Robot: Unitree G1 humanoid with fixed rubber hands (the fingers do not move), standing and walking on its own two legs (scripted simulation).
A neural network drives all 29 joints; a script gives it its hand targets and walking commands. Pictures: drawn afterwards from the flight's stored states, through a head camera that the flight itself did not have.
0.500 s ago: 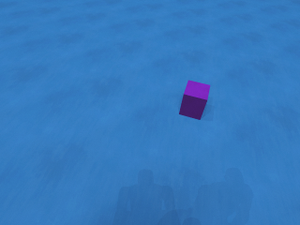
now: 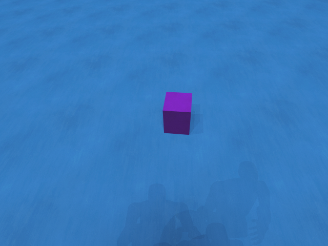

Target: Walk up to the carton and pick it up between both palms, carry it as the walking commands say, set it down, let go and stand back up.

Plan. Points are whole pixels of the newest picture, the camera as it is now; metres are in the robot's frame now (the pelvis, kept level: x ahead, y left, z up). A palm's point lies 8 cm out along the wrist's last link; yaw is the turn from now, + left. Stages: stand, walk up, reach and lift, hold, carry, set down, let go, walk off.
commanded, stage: walk up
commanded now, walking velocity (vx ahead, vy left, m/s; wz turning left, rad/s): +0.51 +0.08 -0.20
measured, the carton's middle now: (177, 113) +1.17 -0.09 -0.64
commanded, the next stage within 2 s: none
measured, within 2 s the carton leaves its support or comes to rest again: neither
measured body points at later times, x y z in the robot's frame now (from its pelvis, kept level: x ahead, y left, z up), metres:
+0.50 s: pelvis +0.27 +0.06 +0.02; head +0.30 +0.10 +0.47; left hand +0.34 +0.30 -0.15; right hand +0.25 -0.17 -0.11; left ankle +0.25 +0.14 -0.73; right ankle +0.25 -0.10 -0.63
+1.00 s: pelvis +0.52 -0.02 +0.00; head +0.57 -0.02 +0.45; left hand +0.63 +0.19 -0.14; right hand +0.49 -0.24 -0.15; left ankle +0.44 +0.11 -0.64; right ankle +0.57 -0.12 -0.73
